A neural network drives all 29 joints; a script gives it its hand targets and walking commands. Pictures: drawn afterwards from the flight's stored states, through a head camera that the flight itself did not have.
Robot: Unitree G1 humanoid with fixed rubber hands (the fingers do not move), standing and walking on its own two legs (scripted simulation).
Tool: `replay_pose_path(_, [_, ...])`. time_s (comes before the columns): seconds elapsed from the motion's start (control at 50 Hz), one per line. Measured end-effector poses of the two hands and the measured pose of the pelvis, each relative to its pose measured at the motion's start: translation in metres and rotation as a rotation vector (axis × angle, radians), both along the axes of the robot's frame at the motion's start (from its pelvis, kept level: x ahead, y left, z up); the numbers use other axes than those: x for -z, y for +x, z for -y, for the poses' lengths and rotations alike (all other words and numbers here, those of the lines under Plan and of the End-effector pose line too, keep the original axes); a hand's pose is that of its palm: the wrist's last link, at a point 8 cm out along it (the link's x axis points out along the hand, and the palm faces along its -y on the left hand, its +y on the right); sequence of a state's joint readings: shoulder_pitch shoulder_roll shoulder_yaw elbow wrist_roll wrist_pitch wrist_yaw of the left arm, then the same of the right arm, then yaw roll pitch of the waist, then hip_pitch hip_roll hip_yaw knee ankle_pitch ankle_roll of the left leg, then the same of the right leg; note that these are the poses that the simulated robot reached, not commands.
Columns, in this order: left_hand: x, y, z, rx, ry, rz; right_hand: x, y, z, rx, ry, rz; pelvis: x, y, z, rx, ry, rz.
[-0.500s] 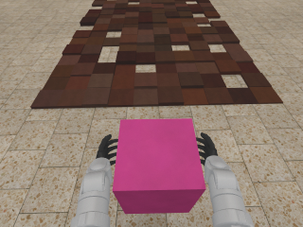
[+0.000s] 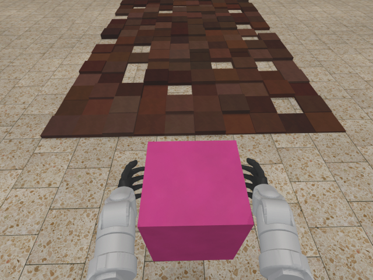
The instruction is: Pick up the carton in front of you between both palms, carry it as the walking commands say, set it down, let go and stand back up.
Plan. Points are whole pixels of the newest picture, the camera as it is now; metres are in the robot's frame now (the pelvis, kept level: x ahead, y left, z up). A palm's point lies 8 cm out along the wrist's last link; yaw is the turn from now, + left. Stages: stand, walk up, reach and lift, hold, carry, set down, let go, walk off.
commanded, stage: reach and lift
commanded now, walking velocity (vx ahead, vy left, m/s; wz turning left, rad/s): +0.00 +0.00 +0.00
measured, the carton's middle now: (192, 203) +0.31 +0.00 -0.04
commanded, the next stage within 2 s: hold in 0.60 s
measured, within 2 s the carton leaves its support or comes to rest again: neither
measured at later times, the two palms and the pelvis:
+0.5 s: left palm (125, 188) +0.31 +0.15 +0.04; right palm (259, 186) +0.31 -0.15 +0.04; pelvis +0.02 +0.00 +0.01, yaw +0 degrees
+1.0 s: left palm (122, 192) +0.29 +0.15 +0.05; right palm (262, 189) +0.29 -0.15 +0.05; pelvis +0.00 +0.00 +0.00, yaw +0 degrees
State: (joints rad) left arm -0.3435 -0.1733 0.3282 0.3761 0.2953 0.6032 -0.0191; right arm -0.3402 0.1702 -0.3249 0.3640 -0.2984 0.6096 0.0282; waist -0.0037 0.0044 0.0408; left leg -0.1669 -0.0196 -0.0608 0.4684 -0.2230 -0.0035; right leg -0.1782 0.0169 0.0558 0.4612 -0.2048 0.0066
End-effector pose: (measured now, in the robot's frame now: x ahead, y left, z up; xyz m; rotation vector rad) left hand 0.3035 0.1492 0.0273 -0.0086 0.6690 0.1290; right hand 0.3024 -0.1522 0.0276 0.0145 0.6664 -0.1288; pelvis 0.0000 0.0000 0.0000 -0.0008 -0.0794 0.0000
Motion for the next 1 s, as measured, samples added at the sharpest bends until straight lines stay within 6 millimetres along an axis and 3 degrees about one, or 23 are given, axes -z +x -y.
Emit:
replay_pose_path(0.46, [-0.009,0.004,-0.001,0.027,0.036,-0.007,-0.010,0.004,-0.001,-0.025,-0.036,-0.007,-0.006,0.020,-0.001,0.000,-0.001,0.014])
replay_pose_path(0.78, [-0.028,-0.006,-0.002,0.021,0.032,0.028,-0.028,-0.006,-0.003,-0.024,-0.035,0.028,-0.007,0.016,-0.001,0.001,0.000,0.046])
replay_pose_path(1.0, [-0.025,-0.014,-0.002,0.010,0.017,0.005,-0.025,-0.012,-0.003,-0.017,-0.019,0.005,-0.005,0.004,0.000,0.000,0.000,0.066])
